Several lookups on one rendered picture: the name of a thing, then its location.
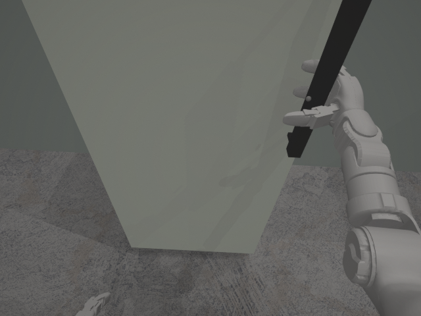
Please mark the fridge door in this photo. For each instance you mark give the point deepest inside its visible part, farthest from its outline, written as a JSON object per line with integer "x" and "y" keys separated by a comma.
{"x": 181, "y": 105}

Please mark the robot right forearm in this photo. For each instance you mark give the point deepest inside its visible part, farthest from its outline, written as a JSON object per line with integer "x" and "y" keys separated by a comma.
{"x": 373, "y": 194}

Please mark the handle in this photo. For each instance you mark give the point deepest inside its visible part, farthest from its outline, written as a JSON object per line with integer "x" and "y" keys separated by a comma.
{"x": 344, "y": 30}

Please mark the right robot upper arm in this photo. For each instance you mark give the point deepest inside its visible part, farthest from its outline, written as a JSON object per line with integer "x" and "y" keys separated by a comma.
{"x": 386, "y": 263}

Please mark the robot right hand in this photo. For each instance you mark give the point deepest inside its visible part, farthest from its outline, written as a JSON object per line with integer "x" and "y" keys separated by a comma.
{"x": 345, "y": 95}

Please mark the robot left hand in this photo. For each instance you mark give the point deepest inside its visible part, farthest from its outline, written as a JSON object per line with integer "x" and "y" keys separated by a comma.
{"x": 93, "y": 306}

